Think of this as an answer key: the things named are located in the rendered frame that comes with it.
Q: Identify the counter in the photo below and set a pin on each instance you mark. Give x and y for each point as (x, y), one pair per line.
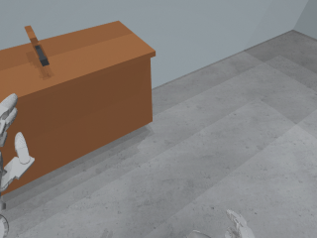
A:
(96, 89)

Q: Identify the tap lever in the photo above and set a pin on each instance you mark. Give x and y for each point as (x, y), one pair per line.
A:
(44, 61)

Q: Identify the right robot hand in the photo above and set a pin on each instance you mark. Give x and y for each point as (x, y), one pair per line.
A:
(240, 224)

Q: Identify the left robot hand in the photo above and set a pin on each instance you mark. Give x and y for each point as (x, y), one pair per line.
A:
(19, 165)

